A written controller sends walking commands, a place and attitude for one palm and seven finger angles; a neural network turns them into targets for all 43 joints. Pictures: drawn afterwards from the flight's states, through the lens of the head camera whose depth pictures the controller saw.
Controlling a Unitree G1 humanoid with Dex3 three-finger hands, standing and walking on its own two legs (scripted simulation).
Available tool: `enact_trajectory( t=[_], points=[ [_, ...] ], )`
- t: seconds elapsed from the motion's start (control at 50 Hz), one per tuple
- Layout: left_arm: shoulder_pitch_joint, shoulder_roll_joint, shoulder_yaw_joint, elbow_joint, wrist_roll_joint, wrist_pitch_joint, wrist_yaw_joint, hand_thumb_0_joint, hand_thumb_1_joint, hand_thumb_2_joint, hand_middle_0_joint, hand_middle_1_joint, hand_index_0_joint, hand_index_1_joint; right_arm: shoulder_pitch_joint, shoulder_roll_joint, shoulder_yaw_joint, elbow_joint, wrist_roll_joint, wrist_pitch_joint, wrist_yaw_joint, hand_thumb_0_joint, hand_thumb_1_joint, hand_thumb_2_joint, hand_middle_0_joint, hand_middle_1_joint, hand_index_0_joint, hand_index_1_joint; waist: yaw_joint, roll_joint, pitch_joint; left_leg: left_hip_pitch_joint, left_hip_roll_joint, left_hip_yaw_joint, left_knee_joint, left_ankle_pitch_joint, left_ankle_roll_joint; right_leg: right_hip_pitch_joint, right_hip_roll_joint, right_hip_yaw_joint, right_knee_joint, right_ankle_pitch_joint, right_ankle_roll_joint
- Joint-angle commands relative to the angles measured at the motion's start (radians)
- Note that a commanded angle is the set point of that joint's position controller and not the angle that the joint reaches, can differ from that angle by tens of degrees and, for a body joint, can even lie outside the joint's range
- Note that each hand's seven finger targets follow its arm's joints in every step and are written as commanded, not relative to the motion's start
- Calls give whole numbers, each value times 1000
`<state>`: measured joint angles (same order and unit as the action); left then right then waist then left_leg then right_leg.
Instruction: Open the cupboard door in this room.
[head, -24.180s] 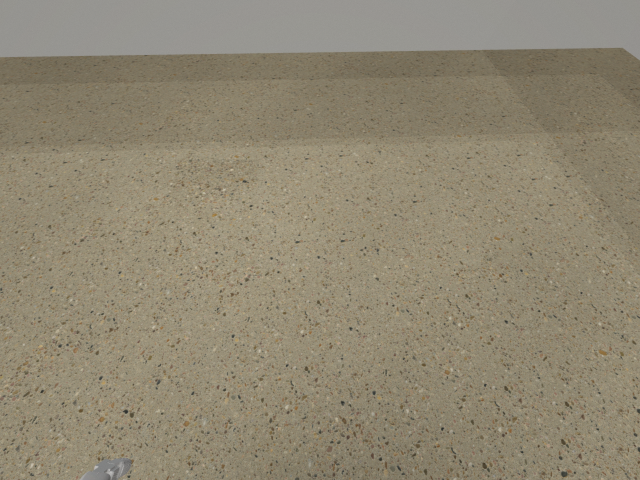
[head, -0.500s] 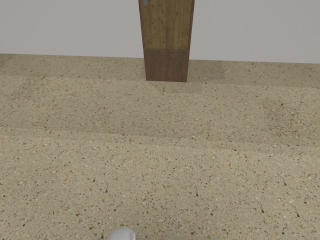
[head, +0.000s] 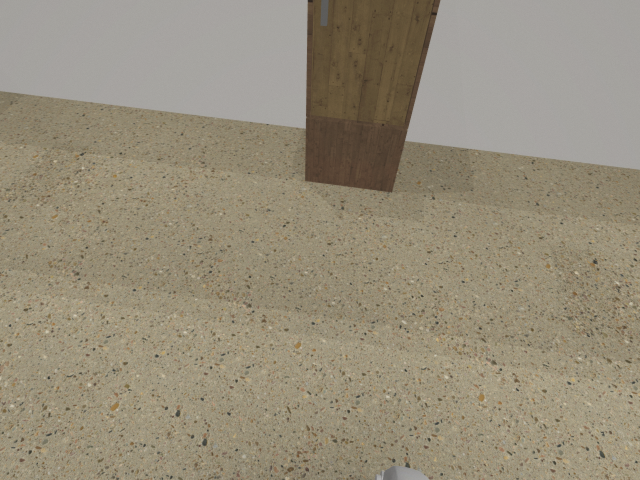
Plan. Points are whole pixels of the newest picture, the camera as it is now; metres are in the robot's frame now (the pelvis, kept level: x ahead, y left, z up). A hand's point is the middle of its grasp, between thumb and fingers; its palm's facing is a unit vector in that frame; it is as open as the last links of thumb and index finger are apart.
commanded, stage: turn or walk to find it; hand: left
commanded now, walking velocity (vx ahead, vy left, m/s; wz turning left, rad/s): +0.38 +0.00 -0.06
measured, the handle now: (325, 0) +1.41 +0.09 +0.03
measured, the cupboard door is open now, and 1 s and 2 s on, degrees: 0 0 0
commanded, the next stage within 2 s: stand and wait in 0.18 s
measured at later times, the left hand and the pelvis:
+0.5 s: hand (263, 396) +0.26 +0.11 -0.16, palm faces +0.04 -0.97 -0.23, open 7.1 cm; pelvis +0.17 -0.07 +0.00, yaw +1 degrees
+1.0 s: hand (253, 452) +0.18 +0.11 -0.17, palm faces +0.03 -0.99 -0.14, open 7.4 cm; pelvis +0.23 -0.04 +0.01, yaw -1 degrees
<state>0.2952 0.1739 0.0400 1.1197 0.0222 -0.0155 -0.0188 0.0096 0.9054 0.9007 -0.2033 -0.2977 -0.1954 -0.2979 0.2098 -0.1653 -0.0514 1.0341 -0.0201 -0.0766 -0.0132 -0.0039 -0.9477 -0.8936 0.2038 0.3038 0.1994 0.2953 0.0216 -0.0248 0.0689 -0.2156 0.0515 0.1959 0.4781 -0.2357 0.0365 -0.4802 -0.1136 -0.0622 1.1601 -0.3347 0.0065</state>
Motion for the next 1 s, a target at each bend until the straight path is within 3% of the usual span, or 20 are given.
enact_trajectory(
  t=[0.0,0.14,0.18,0.22,0.24,0.26,0.28,0.3,0.32,0.34,0.38,0.42,0.5,0.54,0.58,0.62,0.64,0.68,0.8,0.98],
  points=[
    [-21,21,18,-87,6,-4,-3,0,900,900,-200,-300,-200,-300,123,-114,-23,3,-1,-8,4,0,-900,-900,200,300,200,300,-13,138,21,-21,253,-188,-333,42,95,-91,-58,18,-75,127,25],
    [-198,35,20,-163,4,-13,-12,0,900,900,-200,-300,-200,-300,188,-139,-38,35,-7,0,7,0,-900,-900,200,300,200,300,-48,127,43,58,258,-136,-277,104,99,-9,-24,-49,-453,141,31],
    [-178,43,21,-160,5,-21,-11,0,900,900,-200,-300,-200,-300,187,-144,-38,40,-10,9,3,0,-900,-900,200,300,200,300,-33,130,21,67,251,-132,-192,156,80,88,6,-72,-545,137,19],
    [6,88,28,-93,7,-39,-2,0,900,900,-200,-300,-200,-300,185,-129,-31,52,-4,13,3,0,-900,-900,200,300,200,300,52,39,-75,38,174,-70,58,295,18,357,43,-90,-687,229,4],
    [141,175,44,-47,12,-56,10,0,900,900,-200,-300,-200,-300,201,-91,-22,48,6,10,10,0,-900,-900,200,300,200,300,101,-117,-181,-125,106,-16,310,137,-26,594,-118,71,-699,396,-40],
    [232,275,62,-20,1,-62,20,0,900,900,-200,-300,-200,-300,216,-39,-7,15,12,14,10,0,-900,-900,200,300,200,300,92,-311,-241,-323,-16,-24,573,-367,-63,734,-347,348,-739,750,-142],
    [186,272,60,-27,-14,-66,28,0,900,900,-200,-300,-200,-300,201,-73,-7,17,19,30,-1,0,-900,-900,200,300,200,300,84,-286,-290,-300,23,-161,673,-394,-61,658,-373,359,-773,818,-191],
    [95,228,50,-48,-12,-56,35,0,900,900,-200,-300,-200,-300,161,-69,-11,17,18,35,-4,0,-900,-900,200,300,200,300,63,-208,-195,-332,41,-171,744,-346,-62,578,-358,319,-789,767,-205],
    [32,185,37,-62,-12,-55,40,0,900,900,-200,-300,-200,-300,122,-59,-5,25,12,37,-2,0,-900,-900,200,300,200,300,47,-106,-127,-345,71,-188,732,-273,-67,499,-313,247,-787,742,-194],
    [-6,156,25,-72,-11,-55,42,0,900,900,-200,-300,-200,-300,121,-44,0,29,8,44,0,0,-900,-900,200,300,200,300,21,-63,-107,-311,78,-186,690,-222,-70,426,-275,172,-802,725,-169],
    [-81,117,6,-87,-9,-54,44,0,900,900,-200,-300,-200,-300,171,-20,7,52,7,67,2,0,-900,-900,200,300,200,300,-34,-90,-90,-205,83,-165,558,-175,-85,289,-221,52,-844,638,-136],
    [-113,93,2,-94,-6,-52,46,0,900,900,-200,-300,-200,-300,197,6,15,62,6,76,3,0,-900,-900,200,300,200,300,-54,-112,-84,-136,70,-136,447,-126,-94,226,-183,14,-878,560,-135],
    [-116,110,5,-83,-6,-36,45,0,900,900,-200,-300,-200,-300,139,-5,21,37,6,73,5,0,-900,-900,200,300,200,300,-36,-122,-65,-82,55,-116,238,-82,-95,232,-166,25,-886,387,-145],
    [-117,111,5,-71,-12,-30,46,0,900,900,-200,-300,-200,-300,137,-17,25,43,3,63,3,0,-900,-900,200,300,200,300,-45,-101,-71,10,47,-106,74,24,-94,222,-139,14,-849,306,-119],
    [-91,86,-7,-57,-18,-20,44,0,900,900,-200,-300,-200,-300,140,-67,23,53,4,47,3,0,-900,-900,200,300,200,300,-46,34,-68,139,91,-160,-59,206,-79,143,-71,-4,-789,166,-54],
    [-45,51,-14,-48,-18,-5,42,0,900,900,-200,-300,-200,-300,84,-117,24,40,2,47,-3,0,-900,-900,200,300,200,300,-11,168,-5,-17,187,-258,-157,160,-15,229,1,-29,-783,63,7],
    [-34,53,-16,-28,-18,1,43,0,900,900,-200,-300,-200,-300,43,-114,27,37,5,49,-5,0,-900,-900,200,300,200,300,-5,222,4,-77,185,-279,-227,53,-4,296,2,-43,-769,69,20],
    [4,57,-26,-4,-13,1,40,0,900,900,-200,-300,-200,-300,1,-104,31,27,10,53,-8,0,-900,-900,200,300,200,300,9,184,17,-79,147,-246,-251,-28,-16,331,-9,-23,-807,128,15],
    [40,63,-38,27,-14,-19,48,0,900,900,-200,-300,-200,-300,70,-81,34,56,14,47,-12,0,-900,-900,200,300,200,300,-25,30,-51,86,109,-176,-174,170,-32,320,-43,1,-875,223,4],
    [92,41,-40,41,-14,-13,59,0,900,900,-200,-300,-200,-300,95,-73,40,86,16,43,-19,0,-900,-900,200,300,200,300,-20,27,-25,97,105,-163,-171,228,-19,330,-47,-1,-858,253,5]
  ],
)
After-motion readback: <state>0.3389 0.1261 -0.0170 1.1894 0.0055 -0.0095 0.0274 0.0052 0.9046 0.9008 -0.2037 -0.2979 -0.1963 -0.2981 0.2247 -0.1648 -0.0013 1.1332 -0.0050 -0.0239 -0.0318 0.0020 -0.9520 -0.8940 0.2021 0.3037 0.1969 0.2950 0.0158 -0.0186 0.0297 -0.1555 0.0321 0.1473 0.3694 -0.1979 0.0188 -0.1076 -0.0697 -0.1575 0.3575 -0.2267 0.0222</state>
